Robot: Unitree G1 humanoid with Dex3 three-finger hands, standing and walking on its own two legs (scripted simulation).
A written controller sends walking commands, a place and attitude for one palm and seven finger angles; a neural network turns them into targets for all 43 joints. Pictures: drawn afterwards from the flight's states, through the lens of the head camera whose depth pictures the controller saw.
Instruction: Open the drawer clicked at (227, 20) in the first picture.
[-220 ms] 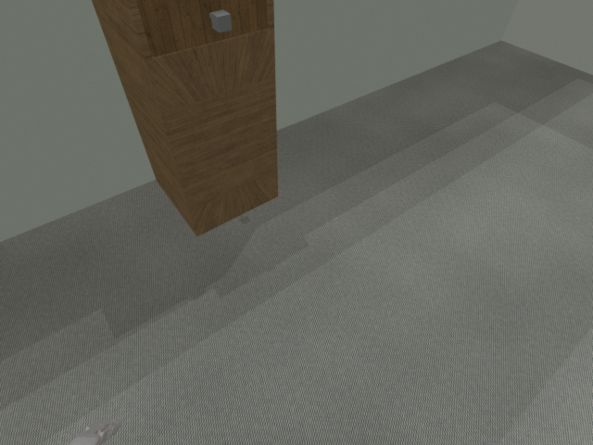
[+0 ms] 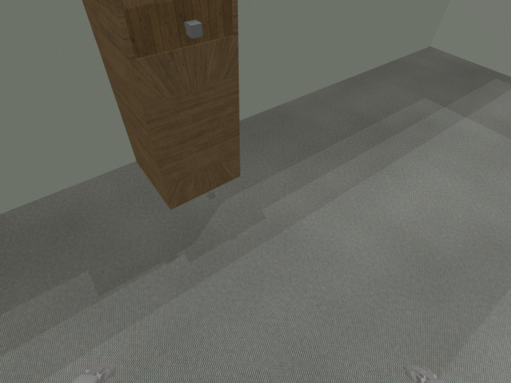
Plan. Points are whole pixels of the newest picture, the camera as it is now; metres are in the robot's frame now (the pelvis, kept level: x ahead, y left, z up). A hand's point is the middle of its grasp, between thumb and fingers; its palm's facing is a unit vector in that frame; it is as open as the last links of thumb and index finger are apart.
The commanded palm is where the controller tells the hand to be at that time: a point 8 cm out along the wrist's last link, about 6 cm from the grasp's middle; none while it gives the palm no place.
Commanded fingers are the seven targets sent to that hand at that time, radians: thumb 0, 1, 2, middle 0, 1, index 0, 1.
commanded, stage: stand and wait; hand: left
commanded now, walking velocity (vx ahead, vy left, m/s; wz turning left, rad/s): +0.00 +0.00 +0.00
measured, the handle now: (191, 27) +1.15 +0.30 +0.09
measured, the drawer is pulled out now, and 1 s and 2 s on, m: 0.00 0.00 0.00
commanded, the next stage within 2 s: look at it before walking up in 0.60 s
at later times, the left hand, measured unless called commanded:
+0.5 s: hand out of the picture +0.05 +0.24 -0.15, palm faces -0.03 -0.94 -0.34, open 7.4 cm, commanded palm none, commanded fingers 0.00 0.90 0.90 -0.20 -0.30 -0.20 -0.30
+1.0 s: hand out of the picture +0.05 +0.23 -0.15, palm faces -0.04 -0.94 -0.33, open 7.4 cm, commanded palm none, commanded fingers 0.00 0.90 0.90 -0.20 -0.30 -0.20 -0.30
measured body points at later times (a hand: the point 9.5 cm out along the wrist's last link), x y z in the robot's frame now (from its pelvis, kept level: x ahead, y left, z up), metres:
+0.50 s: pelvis -0.02 -0.01 +0.01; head -0.02 -0.01 +0.46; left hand +0.05 +0.29 -0.12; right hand +0.05 -0.31 -0.13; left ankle -0.03 +0.10 -0.74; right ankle -0.02 -0.14 -0.74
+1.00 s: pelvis -0.03 -0.02 +0.01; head -0.03 -0.02 +0.46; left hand +0.05 +0.28 -0.12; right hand +0.05 -0.32 -0.12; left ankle -0.03 +0.10 -0.74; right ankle -0.02 -0.14 -0.74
